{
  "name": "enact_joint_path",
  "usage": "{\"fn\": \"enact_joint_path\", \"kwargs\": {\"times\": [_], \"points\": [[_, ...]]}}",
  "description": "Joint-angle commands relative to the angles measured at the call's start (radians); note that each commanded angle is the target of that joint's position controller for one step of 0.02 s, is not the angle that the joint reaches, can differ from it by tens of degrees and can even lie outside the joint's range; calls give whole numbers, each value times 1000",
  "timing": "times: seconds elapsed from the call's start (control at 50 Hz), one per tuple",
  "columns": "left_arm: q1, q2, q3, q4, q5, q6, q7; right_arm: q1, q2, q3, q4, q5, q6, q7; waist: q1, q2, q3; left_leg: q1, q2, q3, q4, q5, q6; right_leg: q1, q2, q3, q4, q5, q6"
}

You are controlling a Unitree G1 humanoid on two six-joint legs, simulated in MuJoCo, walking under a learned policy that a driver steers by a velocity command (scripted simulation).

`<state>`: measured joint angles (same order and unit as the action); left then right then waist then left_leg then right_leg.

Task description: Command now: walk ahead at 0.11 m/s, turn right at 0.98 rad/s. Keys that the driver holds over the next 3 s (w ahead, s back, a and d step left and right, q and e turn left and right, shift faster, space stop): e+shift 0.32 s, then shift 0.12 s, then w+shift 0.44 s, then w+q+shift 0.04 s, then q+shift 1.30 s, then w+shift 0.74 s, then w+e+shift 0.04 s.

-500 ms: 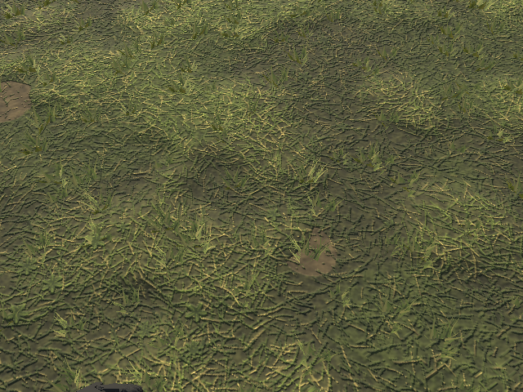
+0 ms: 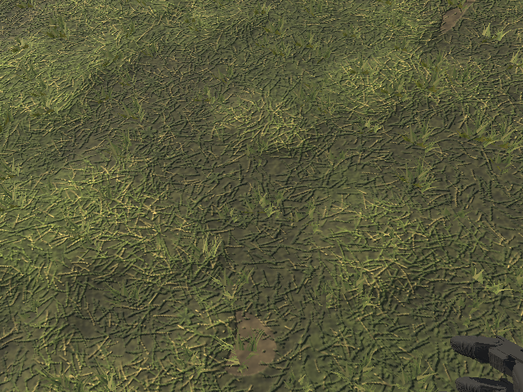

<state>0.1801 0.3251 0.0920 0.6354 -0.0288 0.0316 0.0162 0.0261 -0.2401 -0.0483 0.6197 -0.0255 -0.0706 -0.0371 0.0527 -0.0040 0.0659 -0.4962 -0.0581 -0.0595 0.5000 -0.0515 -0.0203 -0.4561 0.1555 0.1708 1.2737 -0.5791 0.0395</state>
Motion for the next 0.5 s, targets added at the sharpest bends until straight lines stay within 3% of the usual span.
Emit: {"fn": "enact_joint_path", "kwargs": {"times": [0.02,0.04,0.06,0.1,0.14,0.2,0.24,0.26,0.28,0.3,0.32,0.34,0.36,0.38,0.4,0.44,0.46,0.48,0.5], "points": [[61,136,29,-78,-2,24,2,27,-100,-29,-89,8,30,-16,-39,43,-229,422,334,-292,-126,132,239,-254,-166,-57,124,102,63],[44,95,16,-92,-2,30,1,15,-131,-39,-72,5,40,-19,-29,56,-162,301,294,-215,-165,130,224,-200,-181,-93,45,123,54],[34,60,5,-103,-2,29,1,28,-150,-48,-58,0,44,-20,-33,76,-148,253,272,-153,-192,169,224,-157,-182,-129,-18,129,45],[29,30,-8,-114,-1,21,3,39,-177,-62,-36,-2,46,-15,-36,124,-187,274,301,-94,-204,253,249,-117,-210,-151,-131,140,36],[26,48,-6,-111,2,20,-1,23,-188,-70,-31,6,47,-10,-35,137,-232,279,336,-55,-208,219,250,-41,-242,-147,-244,210,17],[30,83,9,-101,3,31,-13,0,-213,-81,-18,21,53,-1,-26,171,-226,239,350,23,-213,47,217,81,-234,-191,-403,273,-17],[45,95,23,-93,6,40,-21,3,-217,-86,-3,31,55,3,-13,173,-215,225,356,70,-176,-80,176,159,-209,-229,-538,313,-52],[75,98,33,-78,7,43,-20,11,-201,-84,5,35,57,4,-1,154,-213,192,343,105,-125,-160,136,228,-181,-247,-615,339,-77],[130,121,52,-58,10,44,-14,44,-161,-77,18,36,64,6,10,93,-195,101,304,148,-12,-276,81,324,-164,-208,-685,337,-116],[174,221,80,-67,15,37,2,78,-111,-66,22,26,76,10,6,-184,-106,-131,177,259,309,-473,-25,394,-357,139,-897,471,-226],[124,316,85,-112,50,12,4,-12,-108,-62,-64,4,65,5,-14,-325,-120,-341,45,83,537,-599,-49,361,-509,485,-965,527,-399],[73,264,76,-125,67,-10,-1,-58,-156,-72,-69,14,55,1,5,-215,-139,-351,58,-12,637,-533,-19,330,-494,423,-1003,434,-390],[21,223,60,-129,60,-24,0,-26,-178,-80,-47,27,54,-2,-34,-183,-127,-330,74,-29,641,-424,5,300,-447,337,-993,402,-324],[-30,173,45,-136,39,-25,5,23,-183,-86,-10,22,58,-9,-60,-131,-141,-300,97,-23,635,-346,-1,291,-410,257,-956,417,-268],[-62,135,29,-140,26,-21,10,55,-181,-86,10,8,63,-11,-72,-132,-158,-241,94,-4,652,-297,-19,256,-382,192,-925,504,-247],[-62,101,8,-138,38,-16,19,80,-160,-80,19,12,67,2,-83,-124,-194,-133,74,25,702,-246,-43,202,-339,122,-899,627,-246],[-19,89,6,-122,33,-19,20,101,-145,-72,25,19,64,14,-74,-110,-226,-125,78,38,654,-201,-43,230,-315,109,-920,410,-240],[22,94,6,-111,23,-25,16,91,-133,-63,21,27,58,27,-52,-130,-219,-138,79,52,568,-179,-42,259,-309,139,-957,164,-240],[47,108,8,-102,19,-30,12,59,-129,-58,8,35,50,38,-29,-162,-193,-146,78,56,480,-180,-40,270,-324,185,-992,37,-247]]}}
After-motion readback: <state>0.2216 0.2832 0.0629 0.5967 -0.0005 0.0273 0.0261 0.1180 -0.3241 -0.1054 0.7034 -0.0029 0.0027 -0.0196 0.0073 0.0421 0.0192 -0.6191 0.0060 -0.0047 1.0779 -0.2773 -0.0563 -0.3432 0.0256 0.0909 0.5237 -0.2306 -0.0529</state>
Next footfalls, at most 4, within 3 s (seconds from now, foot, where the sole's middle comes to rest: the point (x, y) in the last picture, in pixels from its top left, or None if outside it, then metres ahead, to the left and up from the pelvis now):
0.28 right None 0.06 -0.12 -0.75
0.74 left None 0.18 0.07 -0.75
1.12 right None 0.39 -0.30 -0.75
1.54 left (320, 347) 0.53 -0.05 -0.75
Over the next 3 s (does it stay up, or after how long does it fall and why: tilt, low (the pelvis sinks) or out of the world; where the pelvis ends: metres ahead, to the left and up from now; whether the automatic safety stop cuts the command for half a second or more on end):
stays up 0.77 0.16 0.02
